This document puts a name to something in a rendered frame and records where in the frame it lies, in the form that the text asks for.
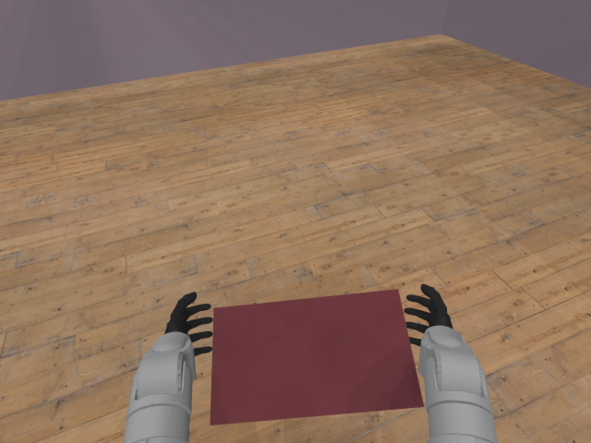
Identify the robot right hand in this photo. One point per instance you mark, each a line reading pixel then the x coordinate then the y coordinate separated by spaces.
pixel 438 312

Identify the robot left hand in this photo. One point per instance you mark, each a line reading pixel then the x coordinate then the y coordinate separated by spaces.
pixel 178 321

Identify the robot left forearm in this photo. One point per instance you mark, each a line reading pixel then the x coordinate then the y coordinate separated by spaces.
pixel 160 400

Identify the carton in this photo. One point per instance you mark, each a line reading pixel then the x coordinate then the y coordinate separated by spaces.
pixel 328 355

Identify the robot right forearm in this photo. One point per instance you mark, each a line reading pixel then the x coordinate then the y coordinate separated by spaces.
pixel 457 399

